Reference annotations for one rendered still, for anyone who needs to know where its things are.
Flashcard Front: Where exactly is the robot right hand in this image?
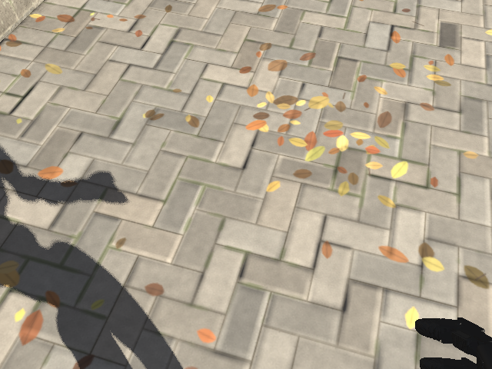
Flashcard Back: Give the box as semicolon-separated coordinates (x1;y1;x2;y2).
415;317;492;369

